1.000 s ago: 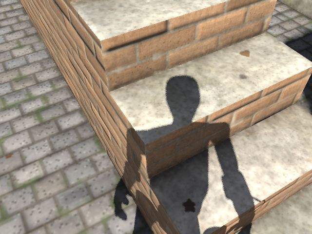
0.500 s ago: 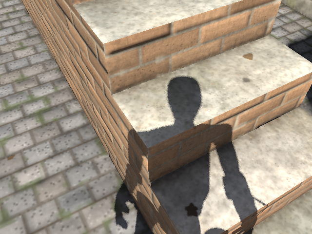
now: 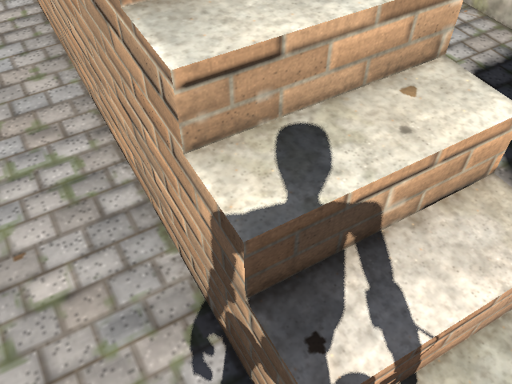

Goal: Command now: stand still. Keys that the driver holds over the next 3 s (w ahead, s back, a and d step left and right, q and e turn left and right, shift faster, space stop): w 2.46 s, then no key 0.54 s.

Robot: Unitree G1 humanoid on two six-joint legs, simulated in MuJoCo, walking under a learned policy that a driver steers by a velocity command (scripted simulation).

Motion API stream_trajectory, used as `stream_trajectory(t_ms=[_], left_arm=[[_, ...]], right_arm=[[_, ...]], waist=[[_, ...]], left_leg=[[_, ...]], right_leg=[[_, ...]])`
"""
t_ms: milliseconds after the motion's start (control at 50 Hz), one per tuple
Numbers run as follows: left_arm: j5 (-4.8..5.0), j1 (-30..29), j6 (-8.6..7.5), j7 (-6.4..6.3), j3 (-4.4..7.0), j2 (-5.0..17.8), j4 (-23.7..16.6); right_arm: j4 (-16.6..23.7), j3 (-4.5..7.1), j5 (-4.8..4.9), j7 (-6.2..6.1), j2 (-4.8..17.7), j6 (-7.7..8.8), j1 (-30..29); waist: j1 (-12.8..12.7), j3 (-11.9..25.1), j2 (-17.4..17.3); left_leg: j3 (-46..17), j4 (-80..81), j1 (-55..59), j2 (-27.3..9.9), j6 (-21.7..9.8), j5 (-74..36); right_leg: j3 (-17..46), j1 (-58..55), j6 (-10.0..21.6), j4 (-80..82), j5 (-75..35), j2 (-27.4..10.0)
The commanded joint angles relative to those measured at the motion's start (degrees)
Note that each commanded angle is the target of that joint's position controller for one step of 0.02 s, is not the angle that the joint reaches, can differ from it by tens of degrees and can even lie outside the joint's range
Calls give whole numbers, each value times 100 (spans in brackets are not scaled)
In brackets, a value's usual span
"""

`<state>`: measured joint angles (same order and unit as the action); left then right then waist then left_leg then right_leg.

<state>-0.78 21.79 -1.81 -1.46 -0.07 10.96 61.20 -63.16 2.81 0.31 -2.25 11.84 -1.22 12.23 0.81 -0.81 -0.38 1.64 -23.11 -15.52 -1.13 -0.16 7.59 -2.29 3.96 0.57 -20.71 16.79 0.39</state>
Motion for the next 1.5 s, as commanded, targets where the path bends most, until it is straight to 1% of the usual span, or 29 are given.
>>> stream_trajectory(t_ms=[20, 700, 1500], left_arm=[[2, 573, -22, -13, 92, 534, -47], [11, 744, -33, -2, 122, 475, -98], [16, 823, -37, 16, 137, 456, -134]], right_arm=[[136, 92, 0, -20, 592, 30, 188], [151, 109, 12, -43, 577, 23, 310], [138, 119, 21, -53, 579, 31, 391]], waist=[[-1, -212, 27], [-2, -253, 38], [-6, -289, 42]], left_leg=[[-355, 235, 583, -316, -211, -662], [-368, 217, 574, -317, -188, -710], [-373, 214, 555, -329, -142, -711]], right_leg=[[340, 820, 41, 539, -516, -342], [358, 783, 50, 551, -636, -341], [395, 750, 72, 566, -734, -336]])
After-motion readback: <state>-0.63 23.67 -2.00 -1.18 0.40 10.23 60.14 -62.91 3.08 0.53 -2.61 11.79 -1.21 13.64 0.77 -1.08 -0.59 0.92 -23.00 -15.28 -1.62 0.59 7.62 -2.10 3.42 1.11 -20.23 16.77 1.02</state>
